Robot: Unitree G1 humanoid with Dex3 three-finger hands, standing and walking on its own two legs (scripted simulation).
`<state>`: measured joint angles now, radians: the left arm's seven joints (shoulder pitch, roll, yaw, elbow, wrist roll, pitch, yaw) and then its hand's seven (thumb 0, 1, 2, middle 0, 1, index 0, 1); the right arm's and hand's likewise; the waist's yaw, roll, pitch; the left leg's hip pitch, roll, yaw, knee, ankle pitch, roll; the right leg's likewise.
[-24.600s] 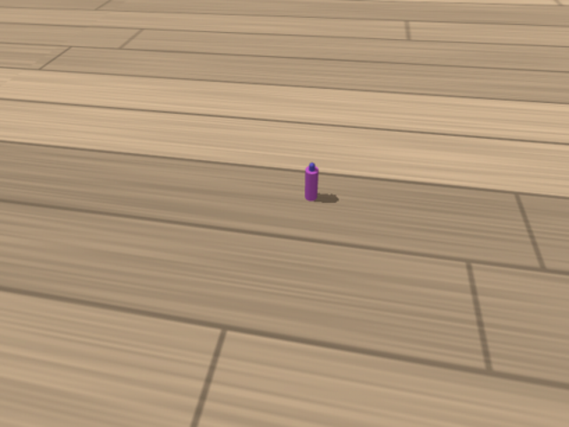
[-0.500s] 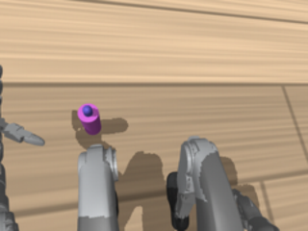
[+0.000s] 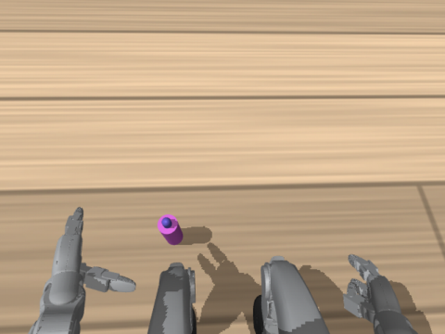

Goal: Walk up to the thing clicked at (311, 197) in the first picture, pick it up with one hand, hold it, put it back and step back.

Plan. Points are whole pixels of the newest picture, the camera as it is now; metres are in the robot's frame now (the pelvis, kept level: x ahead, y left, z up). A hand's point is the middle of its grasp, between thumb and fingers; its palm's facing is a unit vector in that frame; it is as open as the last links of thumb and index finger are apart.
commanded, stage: home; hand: left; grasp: from the side
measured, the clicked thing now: (170, 229) +0.41 +0.17 -0.47
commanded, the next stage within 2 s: none
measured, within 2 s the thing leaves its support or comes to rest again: neither
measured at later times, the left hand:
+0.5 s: hand (83, 283) +0.22 +0.19 +0.08, palm faces +0.12 -0.94 -0.31, open 17.5 cm
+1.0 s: hand (86, 299) +0.20 +0.19 +0.08, palm faces +0.13 -0.95 -0.29, open 17.6 cm
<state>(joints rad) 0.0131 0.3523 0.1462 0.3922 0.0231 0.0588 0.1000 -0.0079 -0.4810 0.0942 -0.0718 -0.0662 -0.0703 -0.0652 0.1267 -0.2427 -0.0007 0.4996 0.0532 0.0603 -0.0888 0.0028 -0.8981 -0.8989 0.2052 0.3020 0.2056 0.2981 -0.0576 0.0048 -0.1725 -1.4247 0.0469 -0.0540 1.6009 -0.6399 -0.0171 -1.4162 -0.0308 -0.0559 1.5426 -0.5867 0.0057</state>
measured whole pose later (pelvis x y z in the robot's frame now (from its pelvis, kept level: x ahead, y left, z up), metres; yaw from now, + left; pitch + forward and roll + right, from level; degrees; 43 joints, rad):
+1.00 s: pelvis +0.04 +0.00 +0.14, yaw +2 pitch +7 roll -2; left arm 0.46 0.20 -0.01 0.02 -0.01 0.26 0.15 -0.01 -0.56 0.04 -0.05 -0.05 -0.05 -0.05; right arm 0.28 -0.20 0.03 0.51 0.01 -0.12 -0.17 0.01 -0.90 -0.90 0.21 0.30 0.21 0.30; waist -0.03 0.03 -0.09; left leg -0.60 0.05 -0.03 0.96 -0.47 -0.02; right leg -0.59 -0.02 -0.07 0.90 -0.42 0.01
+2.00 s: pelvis +0.06 +0.00 +0.14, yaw +2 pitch +7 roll -2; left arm 0.45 0.20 -0.01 0.02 -0.01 0.27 0.14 -0.01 -0.57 0.04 -0.05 -0.05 -0.05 -0.05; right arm 0.27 -0.20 0.02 0.53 0.01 -0.14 -0.17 0.01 -0.90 -0.90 0.21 0.30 0.21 0.30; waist -0.02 0.03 -0.10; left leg -0.59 0.05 -0.03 0.95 -0.49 -0.02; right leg -0.58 -0.02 -0.06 0.89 -0.44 0.01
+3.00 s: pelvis +0.05 +0.01 +0.18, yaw +3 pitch -2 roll +0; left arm 0.23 0.33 0.02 0.92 0.04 0.01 0.02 0.01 0.87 0.89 -0.20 -0.30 -0.20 -0.30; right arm 0.22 -0.31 -0.03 0.96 -0.05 -0.01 -0.01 0.01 -0.90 -0.90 0.20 0.30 0.20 0.30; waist 0.01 -0.01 0.04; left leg -0.26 0.00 -0.01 0.61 -0.32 0.01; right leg -0.25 -0.06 -0.05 0.58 -0.29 0.03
